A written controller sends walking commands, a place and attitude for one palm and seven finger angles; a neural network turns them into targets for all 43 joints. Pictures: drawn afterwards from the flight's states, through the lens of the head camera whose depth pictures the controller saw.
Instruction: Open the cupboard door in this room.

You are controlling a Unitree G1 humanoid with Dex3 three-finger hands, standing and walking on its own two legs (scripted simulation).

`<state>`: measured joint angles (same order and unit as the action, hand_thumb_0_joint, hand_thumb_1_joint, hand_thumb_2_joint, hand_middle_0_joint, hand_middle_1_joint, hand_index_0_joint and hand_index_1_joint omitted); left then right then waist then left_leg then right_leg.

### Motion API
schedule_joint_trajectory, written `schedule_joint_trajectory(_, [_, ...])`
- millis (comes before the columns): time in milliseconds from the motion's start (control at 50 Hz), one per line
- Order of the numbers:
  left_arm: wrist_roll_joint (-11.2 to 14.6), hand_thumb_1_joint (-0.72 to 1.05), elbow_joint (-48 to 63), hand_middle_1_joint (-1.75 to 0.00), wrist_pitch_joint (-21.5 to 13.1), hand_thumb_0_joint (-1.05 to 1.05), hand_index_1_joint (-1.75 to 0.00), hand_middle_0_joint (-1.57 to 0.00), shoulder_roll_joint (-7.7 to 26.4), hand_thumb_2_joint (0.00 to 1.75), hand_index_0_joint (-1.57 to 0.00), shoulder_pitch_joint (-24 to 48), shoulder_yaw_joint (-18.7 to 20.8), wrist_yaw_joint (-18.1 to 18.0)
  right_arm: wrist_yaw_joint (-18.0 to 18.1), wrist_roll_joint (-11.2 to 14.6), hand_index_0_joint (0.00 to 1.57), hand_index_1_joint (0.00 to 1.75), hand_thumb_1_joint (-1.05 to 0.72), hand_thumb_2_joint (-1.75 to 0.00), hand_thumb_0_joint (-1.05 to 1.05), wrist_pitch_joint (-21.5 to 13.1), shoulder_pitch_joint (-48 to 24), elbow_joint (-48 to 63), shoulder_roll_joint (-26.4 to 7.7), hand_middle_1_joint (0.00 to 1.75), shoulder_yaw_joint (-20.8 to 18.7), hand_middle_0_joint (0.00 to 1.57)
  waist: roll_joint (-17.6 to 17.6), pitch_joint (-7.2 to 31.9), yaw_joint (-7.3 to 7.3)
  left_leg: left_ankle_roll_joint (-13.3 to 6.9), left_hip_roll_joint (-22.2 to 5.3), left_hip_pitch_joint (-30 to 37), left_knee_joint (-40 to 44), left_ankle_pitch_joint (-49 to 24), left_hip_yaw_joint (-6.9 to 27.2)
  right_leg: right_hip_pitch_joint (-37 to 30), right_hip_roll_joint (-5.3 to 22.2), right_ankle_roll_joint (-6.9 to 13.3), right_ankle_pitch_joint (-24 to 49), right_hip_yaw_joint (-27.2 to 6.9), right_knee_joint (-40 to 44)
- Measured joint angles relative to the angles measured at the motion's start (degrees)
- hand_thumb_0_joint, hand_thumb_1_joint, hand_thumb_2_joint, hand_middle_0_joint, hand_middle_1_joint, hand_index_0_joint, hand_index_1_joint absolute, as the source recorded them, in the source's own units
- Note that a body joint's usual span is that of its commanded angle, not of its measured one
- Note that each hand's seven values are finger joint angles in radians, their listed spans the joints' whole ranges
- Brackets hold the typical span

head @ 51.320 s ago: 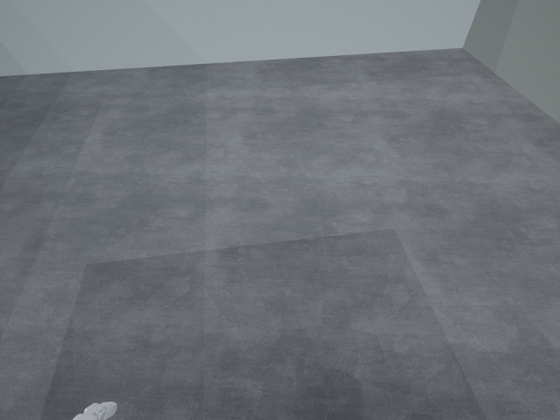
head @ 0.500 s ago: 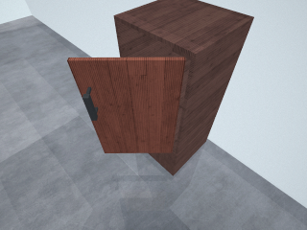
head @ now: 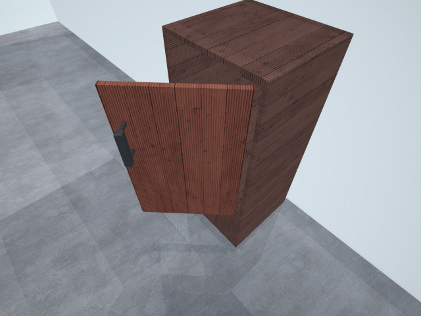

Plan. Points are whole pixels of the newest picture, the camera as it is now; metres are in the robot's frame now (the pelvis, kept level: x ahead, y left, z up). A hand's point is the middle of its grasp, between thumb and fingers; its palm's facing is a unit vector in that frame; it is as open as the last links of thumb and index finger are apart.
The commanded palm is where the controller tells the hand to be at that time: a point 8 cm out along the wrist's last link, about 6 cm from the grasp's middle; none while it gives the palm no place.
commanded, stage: come to a stop and stand still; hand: left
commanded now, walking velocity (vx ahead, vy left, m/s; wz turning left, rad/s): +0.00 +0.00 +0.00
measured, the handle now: (126, 144) +0.54 +0.27 -0.03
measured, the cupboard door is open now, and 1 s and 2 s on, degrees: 45 45 45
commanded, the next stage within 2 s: look again from close up in 0.64 s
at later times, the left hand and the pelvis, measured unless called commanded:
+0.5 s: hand out of the picture +0.00 +0.15 -0.18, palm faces +0.05 -0.98 -0.18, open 7.4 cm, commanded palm none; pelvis +0.02 -0.01 +0.00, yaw +0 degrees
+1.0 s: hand out of the picture +0.01 +0.19 -0.18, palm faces +0.01 -0.98 -0.20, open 7.3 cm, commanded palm none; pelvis +0.01 +0.03 -0.01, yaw -1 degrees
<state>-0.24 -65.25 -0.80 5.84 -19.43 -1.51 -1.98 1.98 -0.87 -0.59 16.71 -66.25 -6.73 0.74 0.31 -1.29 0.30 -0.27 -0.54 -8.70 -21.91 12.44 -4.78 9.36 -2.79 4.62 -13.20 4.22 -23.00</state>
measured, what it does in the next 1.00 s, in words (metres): stands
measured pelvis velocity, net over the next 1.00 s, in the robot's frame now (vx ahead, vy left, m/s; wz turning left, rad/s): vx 0.01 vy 0.03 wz -0.02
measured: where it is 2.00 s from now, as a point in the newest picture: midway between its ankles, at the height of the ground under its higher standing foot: outside the picture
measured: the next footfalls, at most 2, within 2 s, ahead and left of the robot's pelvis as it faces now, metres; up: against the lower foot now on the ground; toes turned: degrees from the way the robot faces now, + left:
none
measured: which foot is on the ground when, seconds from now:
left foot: down 0.00-1.00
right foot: down 0.00-1.00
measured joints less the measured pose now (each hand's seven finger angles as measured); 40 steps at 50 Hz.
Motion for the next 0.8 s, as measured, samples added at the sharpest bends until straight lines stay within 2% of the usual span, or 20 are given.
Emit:
schedule_joint_trajectory(360, [-0.03,0.91,0.39,-0.3,-0.5,0.01,-0.3,-0.2,0.67,0.89,-0.2,0.86,0.69,-0.53,0.58,-0.07,0.2,0.3,-0.91,-0.9,0.0,-0.25,1.11,-0.28,0.9,0.3,0.02,0.2,-0.23,0.51,-0.17,0.92,-0.75,0.9,-0.44,1.47,0.48,-1.28,-0.8,0.67,-1.27,0.35,0.26])
schedule_joint_trajectory(740, [-0.01,0.91,0.19,-0.3,-0.4,0.0,-0.3,-0.2,0.65,0.89,-0.2,0.92,0.91,-0.57,0.94,-0.08,0.2,0.3,-0.91,-0.9,0.0,-0.34,1.0,-0.2,0.51,0.3,-0.1,0.2,0.01,0.37,-0.04,1.01,-0.89,1.93,-0.34,2.24,0.28,-2.32,-0.97,0.66,-1.84,0.08,0.55])
schedule_joint_trajectory(800, [-0.46,0.91,1.21,-0.3,-1.43,0.0,-0.3,-0.2,-0.18,0.89,-0.2,0.76,0.94,-1.5,0.57,0.08,0.2,0.3,-0.92,-0.9,0.01,0.54,0.22,2.0,-0.67,0.3,-0.65,0.2,-1.68,-0.29,-0.21,0.19,-1.77,-2.82,-8.72,6.67,1.39,-0.97,-1.86,-0.15,-1.0,0.25,0.66])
